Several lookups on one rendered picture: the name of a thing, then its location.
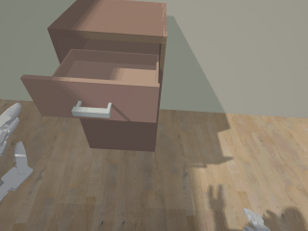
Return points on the cabinet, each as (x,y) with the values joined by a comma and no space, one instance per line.
(126,26)

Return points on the drawer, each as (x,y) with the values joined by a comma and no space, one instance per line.
(130,81)

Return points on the handle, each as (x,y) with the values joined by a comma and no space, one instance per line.
(91,112)

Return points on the robot left hand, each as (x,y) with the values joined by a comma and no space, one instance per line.
(18,174)

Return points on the robot right hand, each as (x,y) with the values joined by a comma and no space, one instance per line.
(255,220)

